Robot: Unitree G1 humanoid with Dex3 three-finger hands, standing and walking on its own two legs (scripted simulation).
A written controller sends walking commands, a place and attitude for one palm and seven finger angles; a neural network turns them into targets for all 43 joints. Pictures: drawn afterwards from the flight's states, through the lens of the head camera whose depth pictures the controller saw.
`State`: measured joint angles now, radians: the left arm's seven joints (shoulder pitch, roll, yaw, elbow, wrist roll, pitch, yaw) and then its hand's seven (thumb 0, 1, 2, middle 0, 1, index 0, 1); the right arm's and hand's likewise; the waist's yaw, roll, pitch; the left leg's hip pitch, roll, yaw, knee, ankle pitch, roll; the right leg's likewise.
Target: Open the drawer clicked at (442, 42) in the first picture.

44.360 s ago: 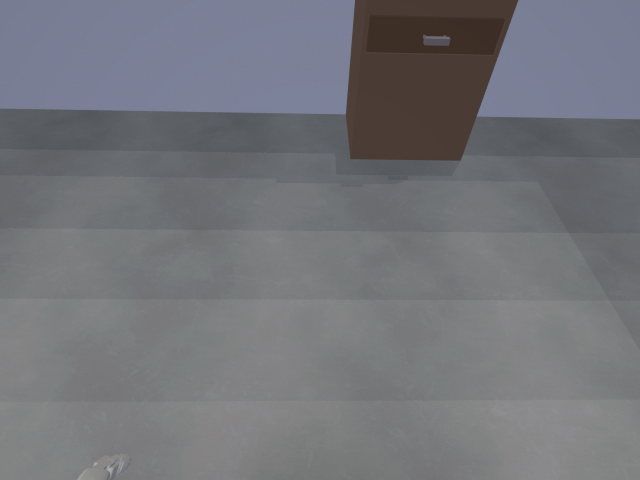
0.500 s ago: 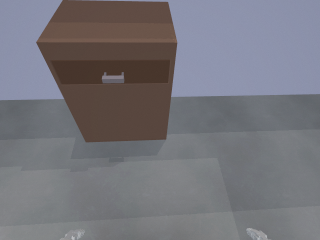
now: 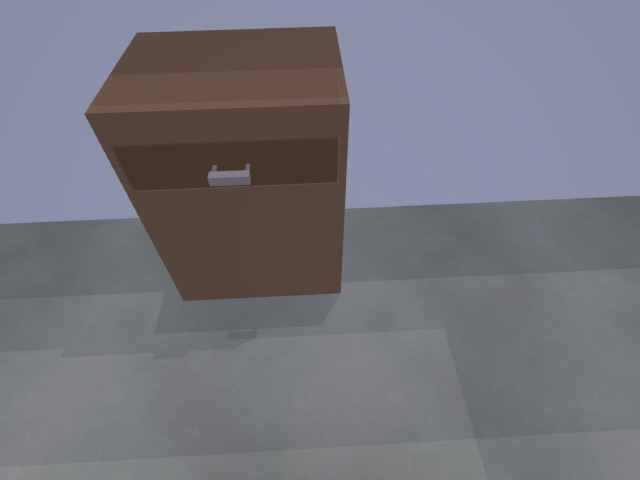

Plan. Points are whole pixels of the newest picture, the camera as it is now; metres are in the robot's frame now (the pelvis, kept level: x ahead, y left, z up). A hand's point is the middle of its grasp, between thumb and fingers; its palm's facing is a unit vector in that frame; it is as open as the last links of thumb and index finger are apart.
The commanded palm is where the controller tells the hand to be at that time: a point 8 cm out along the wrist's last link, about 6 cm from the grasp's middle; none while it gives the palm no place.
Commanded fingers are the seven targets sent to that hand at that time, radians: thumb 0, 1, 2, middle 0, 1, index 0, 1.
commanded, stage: let the arm hang, fingers relaxed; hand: left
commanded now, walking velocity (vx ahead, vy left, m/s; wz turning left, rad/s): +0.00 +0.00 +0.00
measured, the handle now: (230, 172) +0.81 +0.28 -0.15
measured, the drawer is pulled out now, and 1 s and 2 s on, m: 0.00 0.00 0.00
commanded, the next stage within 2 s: look to check the result in 0.32 s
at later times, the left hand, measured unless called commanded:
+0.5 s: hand out of the picture +0.09 +0.19 -0.16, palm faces -0.02 -0.96 -0.28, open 7.4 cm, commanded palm none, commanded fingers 0.00 0.90 0.90 -0.20 -0.30 -0.20 -0.30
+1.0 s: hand out of the picture +0.09 +0.20 -0.17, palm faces -0.01 -0.95 -0.30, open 7.4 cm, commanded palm none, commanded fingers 0.00 0.90 0.90 -0.20 -0.30 -0.20 -0.30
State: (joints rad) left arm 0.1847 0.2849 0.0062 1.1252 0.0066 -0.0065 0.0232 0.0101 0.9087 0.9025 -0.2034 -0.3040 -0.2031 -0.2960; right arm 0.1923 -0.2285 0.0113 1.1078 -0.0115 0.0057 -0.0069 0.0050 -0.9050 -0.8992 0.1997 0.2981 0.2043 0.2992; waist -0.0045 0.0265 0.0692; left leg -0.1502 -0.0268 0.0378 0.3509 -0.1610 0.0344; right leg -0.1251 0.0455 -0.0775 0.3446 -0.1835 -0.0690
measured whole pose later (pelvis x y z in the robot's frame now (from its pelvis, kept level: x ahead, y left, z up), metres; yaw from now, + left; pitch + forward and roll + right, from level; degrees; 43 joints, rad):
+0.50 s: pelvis +0.02 -0.02 +0.00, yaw -1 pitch -2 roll +1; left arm 0.15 0.25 0.01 1.12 0.01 -0.02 0.02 0.01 0.91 0.90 -0.21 -0.30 -0.21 -0.30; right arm 0.18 -0.27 0.00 1.13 -0.01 0.00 -0.02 0.00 -0.91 -0.90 0.20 0.30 0.20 0.30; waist -0.02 0.00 0.06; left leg -0.11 0.00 0.04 0.32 -0.18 0.00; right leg -0.08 0.07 -0.07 0.29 -0.19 -0.09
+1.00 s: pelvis +0.03 -0.02 +0.00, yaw -1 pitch -2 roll +0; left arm 0.16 0.25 0.02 1.13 0.00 -0.02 0.03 0.01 0.91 0.90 -0.21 -0.30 -0.21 -0.30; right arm 0.18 -0.25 0.00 1.12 -0.01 0.00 -0.02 0.00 -0.91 -0.90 0.20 0.30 0.20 0.30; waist -0.01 0.01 0.06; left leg -0.09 0.00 0.04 0.32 -0.20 0.00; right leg -0.05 0.08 -0.06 0.28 -0.20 -0.09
